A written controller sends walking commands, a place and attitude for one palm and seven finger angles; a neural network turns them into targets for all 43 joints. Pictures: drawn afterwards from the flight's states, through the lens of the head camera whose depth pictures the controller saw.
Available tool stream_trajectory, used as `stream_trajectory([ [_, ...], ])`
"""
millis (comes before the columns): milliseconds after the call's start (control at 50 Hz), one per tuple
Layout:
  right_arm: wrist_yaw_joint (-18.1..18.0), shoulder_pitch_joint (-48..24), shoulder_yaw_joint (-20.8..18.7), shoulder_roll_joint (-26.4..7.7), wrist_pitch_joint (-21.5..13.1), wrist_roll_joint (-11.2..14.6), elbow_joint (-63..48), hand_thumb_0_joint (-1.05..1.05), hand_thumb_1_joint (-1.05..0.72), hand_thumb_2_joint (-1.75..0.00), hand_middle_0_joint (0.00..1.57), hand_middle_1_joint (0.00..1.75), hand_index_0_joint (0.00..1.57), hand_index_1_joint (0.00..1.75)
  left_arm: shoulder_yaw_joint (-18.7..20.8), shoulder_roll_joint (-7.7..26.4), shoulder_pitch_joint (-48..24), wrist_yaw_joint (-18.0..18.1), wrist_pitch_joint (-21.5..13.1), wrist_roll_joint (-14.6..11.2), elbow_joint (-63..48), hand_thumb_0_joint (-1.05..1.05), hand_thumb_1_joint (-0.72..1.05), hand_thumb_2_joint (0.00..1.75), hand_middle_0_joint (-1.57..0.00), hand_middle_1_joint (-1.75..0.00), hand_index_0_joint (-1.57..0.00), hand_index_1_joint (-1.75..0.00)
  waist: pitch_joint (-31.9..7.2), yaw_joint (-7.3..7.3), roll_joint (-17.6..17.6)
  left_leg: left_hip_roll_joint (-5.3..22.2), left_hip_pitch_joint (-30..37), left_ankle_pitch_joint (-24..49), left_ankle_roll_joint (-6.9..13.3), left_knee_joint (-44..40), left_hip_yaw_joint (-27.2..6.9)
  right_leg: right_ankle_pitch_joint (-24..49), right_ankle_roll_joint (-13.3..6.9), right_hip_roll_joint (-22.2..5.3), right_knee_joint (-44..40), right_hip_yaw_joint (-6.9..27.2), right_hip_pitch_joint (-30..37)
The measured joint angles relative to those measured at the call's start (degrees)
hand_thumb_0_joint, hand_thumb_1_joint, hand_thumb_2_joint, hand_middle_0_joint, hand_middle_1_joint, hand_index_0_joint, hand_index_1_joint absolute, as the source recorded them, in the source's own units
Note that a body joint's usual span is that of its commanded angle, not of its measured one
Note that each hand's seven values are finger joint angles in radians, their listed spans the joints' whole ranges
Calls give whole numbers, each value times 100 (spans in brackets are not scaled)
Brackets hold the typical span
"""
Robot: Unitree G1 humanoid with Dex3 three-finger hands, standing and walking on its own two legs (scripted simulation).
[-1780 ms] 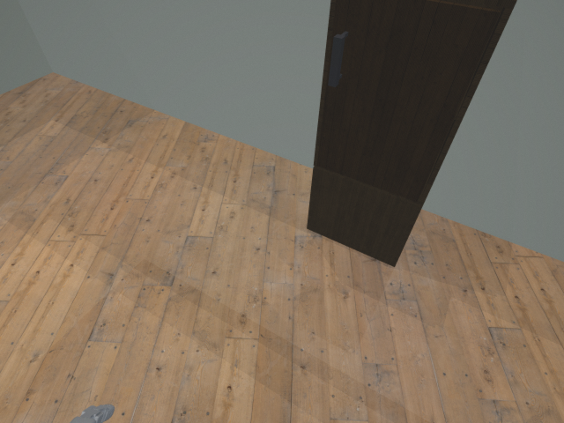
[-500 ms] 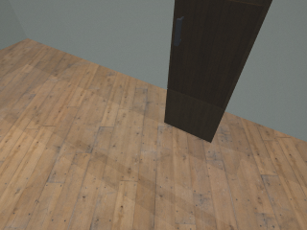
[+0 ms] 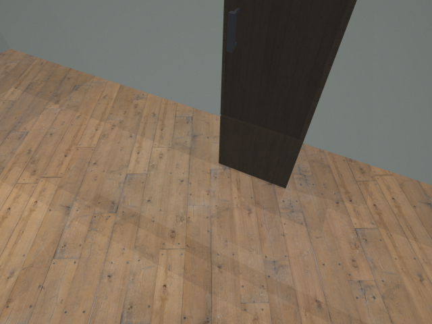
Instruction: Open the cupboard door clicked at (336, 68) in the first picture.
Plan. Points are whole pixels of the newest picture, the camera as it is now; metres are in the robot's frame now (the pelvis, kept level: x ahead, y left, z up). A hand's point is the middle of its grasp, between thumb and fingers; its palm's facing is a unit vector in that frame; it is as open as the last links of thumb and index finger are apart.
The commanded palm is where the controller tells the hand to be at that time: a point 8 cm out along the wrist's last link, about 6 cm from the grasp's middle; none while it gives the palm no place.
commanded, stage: turn to face it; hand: left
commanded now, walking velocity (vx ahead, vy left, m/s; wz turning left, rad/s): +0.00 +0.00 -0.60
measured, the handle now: (233, 30) +1.04 +0.02 +0.07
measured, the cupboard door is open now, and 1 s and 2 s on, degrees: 0 0 0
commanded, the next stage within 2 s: take the last steps up to it in 0.68 s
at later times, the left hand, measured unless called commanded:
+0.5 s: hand out of the picture +0.05 +0.16 -0.16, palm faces -0.15 -0.96 -0.25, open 7.4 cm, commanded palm none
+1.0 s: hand out of the picture +0.08 +0.21 -0.17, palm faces -0.35 -0.91 -0.21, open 7.4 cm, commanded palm none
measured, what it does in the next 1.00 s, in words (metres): steps on the spot, turning right: left foot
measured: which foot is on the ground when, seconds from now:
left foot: down 0.00-0.16, up 0.18-0.66, down 0.68-1.00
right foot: down 0.00-0.70, up 0.72-1.00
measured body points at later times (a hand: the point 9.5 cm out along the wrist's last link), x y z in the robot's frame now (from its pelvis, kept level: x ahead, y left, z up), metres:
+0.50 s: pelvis -0.02 -0.02 +0.00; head +0.00 -0.04 +0.45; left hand +0.06 +0.21 -0.14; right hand +0.01 -0.30 -0.15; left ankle -0.02 +0.14 -0.67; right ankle +0.00 -0.11 -0.74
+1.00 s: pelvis -0.03 +0.04 +0.01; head -0.03 +0.06 +0.46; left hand +0.10 +0.26 -0.15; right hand -0.12 -0.17 -0.14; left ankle -0.02 +0.13 -0.74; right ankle -0.09 -0.08 -0.69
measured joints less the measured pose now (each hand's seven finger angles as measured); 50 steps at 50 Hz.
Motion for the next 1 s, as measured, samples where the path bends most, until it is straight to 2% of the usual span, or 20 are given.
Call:
stream_trajectory([
  [40, 2, 41, -19, 115, 21, -3, -110, 1, -90, -90, 20, 30, 20, 30, 22, -62, 49, -33, 47, 4, -103, 1, 91, 90, -20, -30, -20, -30, 67, 10, -62, 16, -75, -81, 0, 159, 138, -75, -3, 6, 387, 36, -243],
  [100, 10, 105, -58, 246, 32, -13, -210, 1, -90, -90, 20, 30, 21, 30, 81, -187, 121, -71, 110, 8, -232, 1, 91, 90, -20, -30, -20, -30, 200, 46, -74, 102, -92, -217, -24, 395, 367, -833, 57, -66, 1356, -249, -588],
  [140, 13, 170, -92, 270, 58, -29, -248, 1, -90, -90, 20, 30, 21, 30, 110, -300, 197, -102, 110, 12, -319, 1, 91, 90, -20, -30, -20, -30, 236, 62, 34, 233, -133, -345, -92, 624, 461, -960, 61, -121, 1423, -463, -553],
  [160, 19, 214, -109, 266, 82, -29, -268, 1, -90, -90, 20, 30, 21, 30, 119, -341, 265, -121, 72, 22, -384, 1, 91, 90, -20, -30, -20, -30, 216, 74, 90, 314, -227, -461, -144, 851, 490, -622, 58, -151, 1115, -535, -435],
  [180, 20, 226, -136, 261, 123, -20, -275, 1, -90, -90, 20, 30, 21, 30, 131, -384, 311, -112, 8, 50, -422, 1, 91, 90, -20, -30, -20, -30, 205, 83, 158, 387, -418, -679, -169, 1278, 433, -473, -57, -92, 1071, -567, -463],
  [240, 4, 230, -204, 256, 249, 8, -274, 1, -90, -90, 20, 30, 21, 30, 115, -521, 367, -34, -61, 45, -470, 0, 91, 90, -20, -30, -20, -30, 240, 35, 266, 212, -1071, -1218, -151, 2767, -137, -491, -369, 39, 1009, -613, -471],
  [280, 20, 226, -223, 262, 261, 5, -260, 1, -90, -90, 20, 30, 20, 30, 120, -584, 418, -2, -63, 29, -492, 0, 91, 90, -20, -30, -20, -30, 226, 56, 244, 129, -1372, -986, -159, 3366, -279, -305, -419, 94, 666, -552, -381],
  [340, 25, 202, -242, 262, 228, -10, -292, 1, -90, -90, 20, 30, 20, 30, 123, -642, 491, 16, -91, 9, -495, 1, 91, 90, -20, -30, -20, -30, 186, 62, 176, 90, -1602, -594, -210, 3634, -376, 53, -433, 166, 147, -394, -279],
  [420, -9, 212, -265, 239, 202, -23, -331, 1, -90, -90, 20, 30, 20, 30, 143, -675, 542, 23, -103, 18, -481, 1, 91, 90, -21, -30, -20, -30, 67, 47, 116, 92, -1593, -463, -264, 3402, -463, 335, -430, 237, -236, -203, -245],
  [540, -50, 236, -261, 237, 195, -9, -315, 1, -90, -90, 20, 30, 20, 30, 198, -648, 509, 31, -102, 60, -486, 1, 91, 90, -21, -30, -20, -30, -101, 85, 84, 64, -1219, -660, -236, 2557, -512, 517, -358, 342, -403, 8, -285],
  [620, -60, 254, -217, 323, 133, 31, -342, 1, -90, -90, 20, 30, 20, 30, 236, -561, 455, 42, -64, 87, -493, 1, 91, 90, -21, -30, -20, -30, -193, 124, -5, -22, -815, -805, -129, 1623, -467, 607, -250, 384, -409, 166, -378],
  [680, -71, 343, -165, 403, 11, 60, -398, 1, -90, -90, 20, 30, 20, 30, 266, -474, 429, 48, -15, 62, -485, 1, 91, 90, -20, -30, -20, -30, -270, 71, -54, -65, -307, -384, -22, 472, -406, 606, -110, 436, -266, 249, -512],
  [700, -80, 376, -149, 468, -35, 51, -386, 1, -90, -90, 20, 30, 20, 30, 285, -416, 411, 48, 9, 42, -471, 1, 91, 90, -20, -30, -20, -30, -277, 36, -158, -123, -235, -285, 69, 313, -344, 504, -77, 398, -96, 296, -593],
  [720, -76, 428, -123, 528, -46, 32, -392, 1, -90, -90, 20, 30, 20, 30, 310, -372, 395, 46, 42, 29, -443, 1, 91, 90, -20, -30, -20, -30, -283, 14, -238, -159, -210, -250, 139, 297, -278, 44, -42, 376, 232, 304, -712],
  [760, -65, 569, -65, 592, -24, -6, -414, 1, -90, -90, 20, 30, 20, 30, 352, -332, 387, 29, 107, 53, -409, 1, 91, 90, -20, -30, -20, -30, -322, -29, -234, -107, -147, -211, 219, 229, -194, -636, 79, 381, 1224, 133, -1028],
  [820, -89, 751, -8, 674, -2, -48, -355, 1, -90, -90, 20, 30, 20, 30, 418, -271, 367, -18, 116, 97, -393, 1, 91, 90, -20, -30, -20, -30, -325, -51, -225, -60, 2, -62, 268, -45, -86, -671, 199, 250, 2637, -37, -1369],
  [860, -77, 863, 14, 702, -24, -61, -284, 1, -90, -90, 20, 30, 20, 30, 415, -256, 401, -32, 70, 101, -368, 1, 91, 90, -20, -30, -20, -30, -341, -39, -224, -63, 74, 10, 294, -188, 9, -589, 222, 81, 3028, -133, -1387],
  [920, -46, 1058, -4, 715, -97, -77, -177, 1, -90, -90, 20, 30, 20, 30, 346, -304, 505, -49, 29, 108, -264, 1, 91, 90, -20, -30, -20, -30, -393, -78, -170, -79, 172, 36, 337, -324, 150, -626, 195, -183, 2863, -332, -1151],
  [1000, -19, 1389, -45, 705, -180, -93, -23, 1, -90, -90, 20, 30, 20, 30, 224, -467, 529, -80, 19, 114, -103, 1, 91, 90, -20, -30, -20, -30, -409, -229, -32, -115, 268, 11, 364, -400, 251, -956, 142, -429, 1857, -685, -643],
])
